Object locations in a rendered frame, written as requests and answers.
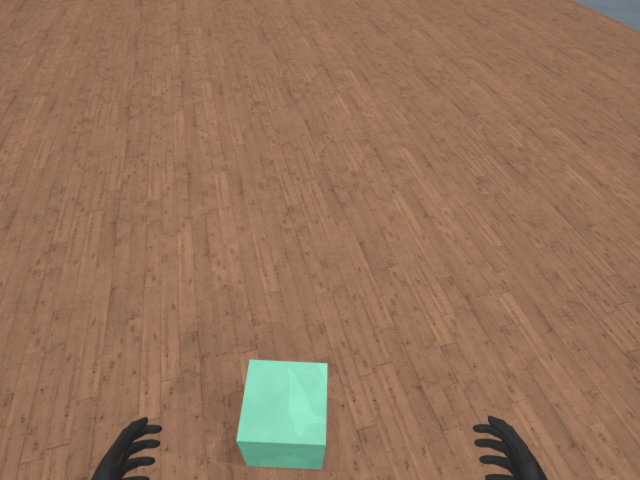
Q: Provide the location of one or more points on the robot right hand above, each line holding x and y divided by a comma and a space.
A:
521, 463

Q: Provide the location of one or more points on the carton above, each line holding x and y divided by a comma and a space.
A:
283, 415

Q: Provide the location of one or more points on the robot left hand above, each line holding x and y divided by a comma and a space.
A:
115, 465

